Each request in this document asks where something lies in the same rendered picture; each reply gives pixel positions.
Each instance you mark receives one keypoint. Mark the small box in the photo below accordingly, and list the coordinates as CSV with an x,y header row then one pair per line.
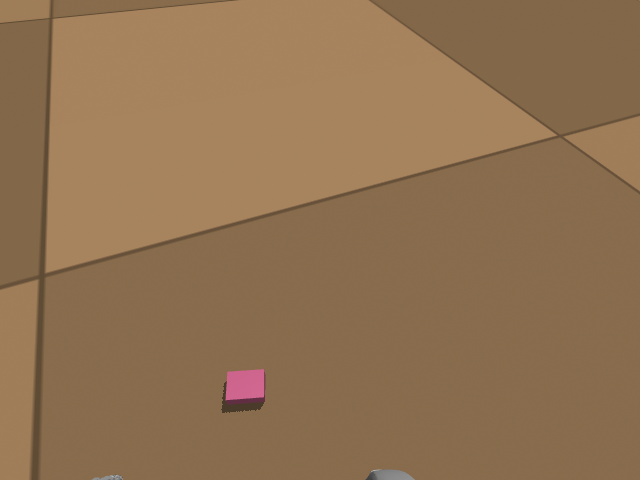
x,y
245,386

